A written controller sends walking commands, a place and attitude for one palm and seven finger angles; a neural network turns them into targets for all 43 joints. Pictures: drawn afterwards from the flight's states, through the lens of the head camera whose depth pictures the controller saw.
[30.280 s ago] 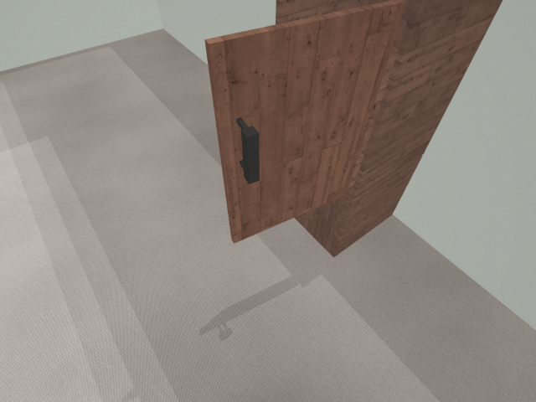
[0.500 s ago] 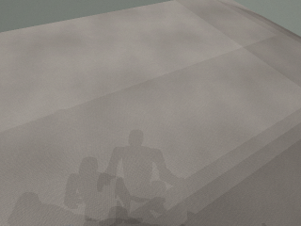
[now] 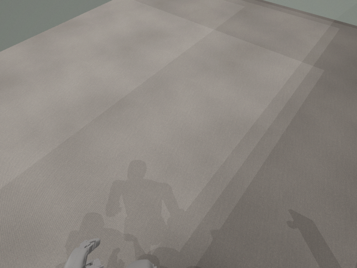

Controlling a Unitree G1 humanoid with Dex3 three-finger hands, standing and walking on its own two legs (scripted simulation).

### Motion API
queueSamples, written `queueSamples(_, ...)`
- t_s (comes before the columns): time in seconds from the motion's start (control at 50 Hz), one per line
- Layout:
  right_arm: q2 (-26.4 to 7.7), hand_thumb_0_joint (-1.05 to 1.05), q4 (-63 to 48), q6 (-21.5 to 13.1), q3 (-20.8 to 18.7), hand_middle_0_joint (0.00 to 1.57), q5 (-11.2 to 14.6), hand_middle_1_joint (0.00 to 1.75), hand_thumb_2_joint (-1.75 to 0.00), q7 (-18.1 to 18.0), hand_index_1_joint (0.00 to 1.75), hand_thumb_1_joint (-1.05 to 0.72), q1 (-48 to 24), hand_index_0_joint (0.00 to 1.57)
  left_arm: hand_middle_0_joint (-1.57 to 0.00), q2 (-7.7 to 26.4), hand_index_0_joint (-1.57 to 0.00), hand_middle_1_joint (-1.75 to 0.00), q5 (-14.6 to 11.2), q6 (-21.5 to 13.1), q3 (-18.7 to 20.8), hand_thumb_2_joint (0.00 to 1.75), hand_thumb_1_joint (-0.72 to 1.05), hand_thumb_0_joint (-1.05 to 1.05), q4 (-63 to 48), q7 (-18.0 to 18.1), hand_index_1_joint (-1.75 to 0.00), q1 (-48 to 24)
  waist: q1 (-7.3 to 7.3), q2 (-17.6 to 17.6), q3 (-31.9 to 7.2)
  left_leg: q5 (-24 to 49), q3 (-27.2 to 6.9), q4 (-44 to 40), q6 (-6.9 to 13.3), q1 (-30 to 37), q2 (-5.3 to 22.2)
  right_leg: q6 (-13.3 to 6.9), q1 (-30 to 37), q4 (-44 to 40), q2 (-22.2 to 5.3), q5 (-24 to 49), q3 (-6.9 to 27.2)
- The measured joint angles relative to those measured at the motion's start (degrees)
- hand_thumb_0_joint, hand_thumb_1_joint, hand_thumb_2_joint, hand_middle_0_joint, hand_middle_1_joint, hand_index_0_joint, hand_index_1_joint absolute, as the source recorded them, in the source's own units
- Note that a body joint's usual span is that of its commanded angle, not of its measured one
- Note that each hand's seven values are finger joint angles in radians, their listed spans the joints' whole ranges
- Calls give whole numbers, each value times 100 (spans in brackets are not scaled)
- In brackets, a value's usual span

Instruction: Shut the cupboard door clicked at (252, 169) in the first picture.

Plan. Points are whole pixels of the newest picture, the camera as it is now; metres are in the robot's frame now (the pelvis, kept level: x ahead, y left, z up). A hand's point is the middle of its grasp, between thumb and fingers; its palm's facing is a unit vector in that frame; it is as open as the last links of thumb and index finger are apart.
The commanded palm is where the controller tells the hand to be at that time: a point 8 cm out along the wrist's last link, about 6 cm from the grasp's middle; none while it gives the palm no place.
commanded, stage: turn to face it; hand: left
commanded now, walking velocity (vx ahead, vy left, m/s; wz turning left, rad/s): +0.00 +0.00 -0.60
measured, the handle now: out of the picture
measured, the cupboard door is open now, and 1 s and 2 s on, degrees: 54 54 54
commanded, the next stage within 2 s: none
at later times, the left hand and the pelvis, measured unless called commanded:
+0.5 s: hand (95, 262) +0.15 +0.23 -0.16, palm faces -0.24 -0.95 -0.19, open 7.4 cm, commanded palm none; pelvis +0.02 +0.04 +0.02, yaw -17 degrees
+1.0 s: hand (145, 238) +0.21 +0.10 -0.14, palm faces -0.56 -0.79 -0.24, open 7.4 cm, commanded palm none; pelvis +0.01 +0.00 +0.01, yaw -35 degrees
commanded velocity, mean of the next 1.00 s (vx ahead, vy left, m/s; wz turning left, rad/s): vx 0.00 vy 0.00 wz -0.60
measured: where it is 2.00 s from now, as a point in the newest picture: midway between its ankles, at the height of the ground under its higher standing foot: outside the picture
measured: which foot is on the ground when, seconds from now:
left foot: up 0.00-0.30, down 0.32-0.74, up 0.76-1.00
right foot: down 0.00-0.32, up 0.34-0.74, down 0.76-1.00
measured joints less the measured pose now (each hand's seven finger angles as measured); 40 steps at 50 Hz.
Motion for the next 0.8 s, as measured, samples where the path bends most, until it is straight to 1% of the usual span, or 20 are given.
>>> queueSamples(0.02,-23,0,-1,24,-10,20,3,30,-90,-5,30,-90,-64,20,-20,-27,-20,-30,-6,7,-13,90,91,1,10,28,-30,56,5,-14,5,117,-134,399,-32,-205,-91,-9,31,-103,22,48,67)
queueSamples(0.06,-37,0,-46,15,-16,20,-4,30,-90,11,30,-91,-165,20,-20,-57,-20,-30,-6,40,-28,90,91,1,59,66,-30,167,16,-77,-10,451,-257,728,-92,-487,-180,-1,101,-354,58,214,203)
queueSamples(0.14,-3,0,-199,-32,-8,20,-14,30,-90,42,30,-91,-300,20,-21,-70,-20,-30,10,57,-45,90,91,1,163,66,-30,368,56,-222,-74,782,-412,383,-158,-654,-263,-12,167,-652,119,404,436)
queueSamples(0.24,80,0,-313,-83,33,20,20,30,-90,31,30,-91,-464,20,-21,-45,-20,-30,41,79,-6,90,91,1,229,49,-30,561,202,-392,-128,715,-504,-661,-141,-374,-393,59,119,-649,204,420,740)
queueSamples(0.28,131,0,-366,-139,63,20,44,30,-90,14,30,-91,-506,20,-21,-4,-20,-30,43,111,30,90,91,1,260,50,-30,618,251,-486,-159,861,-496,-1365,-105,-91,-482,128,37,-514,224,357,886)
queueSamples(0.3,151,0,-397,-186,85,20,51,30,-90,5,30,-91,-506,20,-21,22,-20,-30,31,137,48,90,91,1,277,51,-30,647,264,-524,-186,1118,-471,-1860,-83,122,-516,176,-24,-396,243,297,959)
queueSamples(0.32,146,0,-441,-247,114,20,47,30,-90,-1,30,-91,-477,20,-21,38,-20,-30,8,169,62,90,91,1,276,49,-30,691,270,-506,-244,1342,-474,-2360,3,325,-489,224,-123,-233,306,214,1010)
queueSamples(0.34,196,0,-448,-291,128,20,25,30,-90,-9,30,-91,-486,20,-21,91,-20,-30,-14,203,88,90,91,1,302,43,-30,669,272,-585,-236,1398,-405,-2368,157,324,-511,219,-268,107,301,-155,1047)
queueSamples(0.38,286,0,-477,-326,205,20,-33,30,-90,-13,30,-91,-474,20,-21,185,-20,-30,-2,269,140,90,91,1,338,20,-30,612,310,-664,-171,1348,-235,-2266,404,364,-455,252,-644,1211,303,-935,871)
queueSamples(0.4,323,0,-490,-336,238,20,-55,30,-90,-19,30,-90,-442,20,-21,222,-20,-30,7,283,168,90,91,1,350,-1,-30,584,314,-660,-148,1348,-172,-2318,460,433,-400,285,-821,1774,293,-1067,738)
queueSamples(0.44,376,0,-499,-331,284,20,-75,30,-90,-33,30,-90,-366,20,-20,280,-20,-30,10,287,215,90,91,1,345,-48,-30,533,322,-625,-110,1419,-53,-2523,491,606,-295,367,-1067,2582,201,-1027,481)
queueSamples(0.5,421,0,-459,-326,299,20,-78,30,-90,-36,30,-90,-258,20,-20,328,-20,-30,4,297,253,90,91,1,291,-94,-30,465,316,-547,-85,1529,144,-2796,478,821,-153,461,-1179,2926,12,-828,251)
queueSamples(0.54,429,0,-407,-322,285,20,-72,30,-90,-26,30,-90,-187,20,-20,338,-20,-30,3,315,265,90,91,1,258,-107,-30,411,296,-495,-88,1549,287,-2885,456,911,-68,494,-1144,2784,-103,-745,174)
queueSamples(0.6,407,0,-314,-310,237,20,-77,30,-90,-2,30,-90,-84,20,-20,327,-20,-30,10,339,260,90,91,1,223,-121,-30,292,228,-413,-84,1516,493,-2885,407,978,52,490,-959,2219,-235,-688,90)
queueSamples(0.68,297,0,-186,-269,141,20,-87,30,-90,40,30,-90,35,20,-20,268,-19,-30,16,306,210,90,91,1,162,-129,-30,120,102,-271,-72,1357,751,-2635,292,947,238,400,-547,1234,-264,-650,-44)
queueSamples(0.7,257,0,-156,-257,114,20,-85,30,-90,49,30,-90,68,20,-20,250,-19,-30,16,286,192,90,91,1,142,-129,-30,82,74,-231,-73,1294,807,-2525,250,920,291,362,-402,927,-244,-541,-88)
queueSamples(0.74,168,0,-116,-227,60,20,-60,30,-90,71,30,-90,176,20,-20,240,-20,-30,18,204,142,90,91,1,72,-131,-30,49,37,-190,-118,1100,902,-2164,141,800,387,242,6,45,-216,62,-158)
queueSamples(0.76,112,0,-97,-196,30,20,-39,30,-90,82,30,-90,212,20,-20,228,-20,-30,31,125,122,90,91,1,50,-111,-30,36,36,-173,-136,896,855,-1821,92,662,403,124,70,-139,-207,353,-111)
queueSamples(0.78,22,0,-57,-130,3,20,-26,30,-90,71,30,-90,185,20,-20,161,-20,-30,22,60,86,90,91,1,66,-75,-30,0,11,-56,-95,490,582,-1320,50,461,378,68,11,9,-139,258,-108)
queueSamples(0.8,-49,0,-14,-53,-13,20,-14,30,-90,44,30,-90,143,20,-20,97,-20,-30,10,16,47,90,91,1,70,-43,-30,0,-6,14,-78,182,291,-753,19,228,266,41,-29,106,-99,105,-81)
